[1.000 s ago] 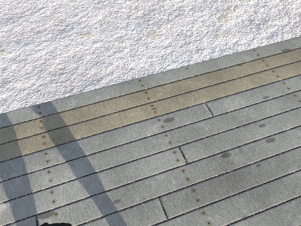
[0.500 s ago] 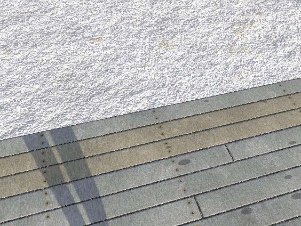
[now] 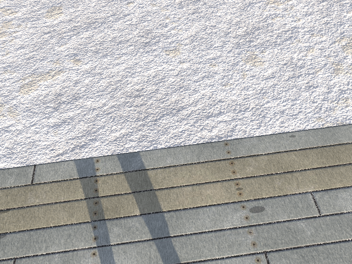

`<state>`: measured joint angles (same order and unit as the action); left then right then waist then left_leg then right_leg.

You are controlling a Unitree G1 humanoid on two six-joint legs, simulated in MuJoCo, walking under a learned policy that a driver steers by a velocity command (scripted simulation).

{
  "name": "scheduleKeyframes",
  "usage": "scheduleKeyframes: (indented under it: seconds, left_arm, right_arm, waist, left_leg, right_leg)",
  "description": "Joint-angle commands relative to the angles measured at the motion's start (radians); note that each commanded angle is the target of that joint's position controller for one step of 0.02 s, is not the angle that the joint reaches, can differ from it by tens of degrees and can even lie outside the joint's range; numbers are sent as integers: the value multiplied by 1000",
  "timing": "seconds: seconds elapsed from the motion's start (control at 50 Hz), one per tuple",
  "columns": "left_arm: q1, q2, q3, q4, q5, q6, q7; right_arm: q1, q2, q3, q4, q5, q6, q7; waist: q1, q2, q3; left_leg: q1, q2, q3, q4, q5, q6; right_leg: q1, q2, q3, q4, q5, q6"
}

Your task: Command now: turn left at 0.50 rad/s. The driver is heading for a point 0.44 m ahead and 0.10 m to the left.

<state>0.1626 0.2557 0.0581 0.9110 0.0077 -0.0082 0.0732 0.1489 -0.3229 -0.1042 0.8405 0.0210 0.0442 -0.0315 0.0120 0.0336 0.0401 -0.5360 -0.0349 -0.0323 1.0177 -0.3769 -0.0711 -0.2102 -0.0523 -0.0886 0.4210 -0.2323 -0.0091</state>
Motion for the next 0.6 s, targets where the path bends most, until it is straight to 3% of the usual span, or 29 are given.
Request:
scheduleKeyframes:
  seconds: [0.02,0.06,0.12,0.16,0.18,0.2,0.22,0.24,0.26,0.28,0.3,0.32,0.36,0.4,0.44,0.5,0.6]
  left_arm:
    - [6,184,41,-41,-1,4,9]
    - [-4,217,54,-46,-4,7,2]
    - [-14,241,67,-52,-17,5,-15]
    - [-40,240,71,-55,-34,4,-22]
    - [-12,219,68,-42,-36,2,-28]
    - [43,179,60,-28,-16,0,-38]
    - [7,96,31,-83,39,-5,-50]
    - [-87,130,40,-119,17,-10,-47]
    - [-114,165,51,-122,-13,-5,-42]
    - [-103,168,54,-114,-19,-1,-34]
    - [-95,177,59,-99,-9,3,-22]
    - [-79,184,64,-99,0,5,-15]
    - [-49,167,64,-99,0,1,-17]
    - [-54,150,59,-106,-6,-7,-25]
    - [-103,142,53,-128,-10,-17,-35]
    - [-112,138,46,-133,-15,-43,-56]
    - [-96,131,36,-131,-28,-90,-85]
  right_arm:
    - [-77,-13,9,-109,5,-6,16]
    - [-90,-16,13,-132,5,-4,31]
    - [-73,-47,1,-146,5,8,49]
    - [-27,-49,-7,-140,3,16,59]
    - [11,-63,-17,-129,1,17,56]
    - [69,-129,-43,-121,2,16,41]
    - [101,-254,-66,-137,-11,14,19]
    - [137,-221,-50,-143,-43,-14,34]
    - [85,-194,-42,-149,-42,-38,40]
    - [20,-168,-37,-154,-24,-52,33]
    - [-24,-136,-27,-164,-11,-54,26]
    - [-51,-127,-22,-169,-6,-51,19]
    - [-36,-126,-18,-171,-15,-50,11]
    - [-6,-123,-17,-164,-3,-52,5]
    - [9,-133,-18,-160,1,-57,0]
    - [23,-141,-15,-152,-9,-66,-1]
    - [67,-136,-1,-129,-10,-73,14]
  waist:
    - [34,-187,-73]
    - [39,-200,-82]
    - [30,-212,-80]
    - [-9,-197,-80]
    - [-23,-160,-94]
    - [-30,-11,-141]
    - [-12,303,-160]
    - [-88,183,-251]
    - [-68,101,-192]
    - [-36,76,-138]
    - [-21,45,-117]
    - [-3,50,-110]
    - [8,71,-132]
    - [-6,76,-143]
    - [-28,116,-100]
    - [-43,126,-78]
    - [-50,108,-48]
  left_leg:
    - [-66,51,35,-118,13,-22]
    - [27,59,71,-212,6,-4]
    - [115,51,108,-325,26,34]
    - [215,34,135,-483,127,79]
    - [317,14,127,-580,227,111]
    - [508,80,-2,-630,492,161]
    - [683,360,-385,-594,970,323]
    - [611,440,-489,-643,862,470]
    - [568,386,-400,-670,750,438]
    - [516,323,-325,-678,633,372]
    - [479,286,-295,-684,555,327]
    - [428,261,-272,-692,533,312]
    - [406,239,-265,-700,519,316]
    - [418,213,-290,-745,205,311]
    - [401,212,-357,-802,-69,311]
    - [378,218,-361,-815,-93,304]
    - [307,220,-394,-794,-146,298]
  right_leg:
    - [190,-239,124,-95,433,-191]
    - [162,-257,97,-89,458,-191]
    - [149,-280,79,-57,457,-179]
    - [119,-276,47,13,424,-134]
    - [74,-248,9,91,357,-85]
    - [-65,-183,-64,275,187,-6]
    - [-396,-33,-101,603,-444,95]
    - [-441,24,96,776,-506,97]
    - [-465,4,133,826,-429,82]
    - [-474,-13,147,796,-329,68]
    - [-469,-23,158,758,-262,65]
    - [-427,-16,160,733,-210,68]
    - [-380,11,158,696,-147,73]
    - [-376,17,156,555,-92,73]
    - [-375,28,161,424,-68,73]
    - [-310,28,147,284,-44,68]
    - [-157,42,99,140,-52,19]
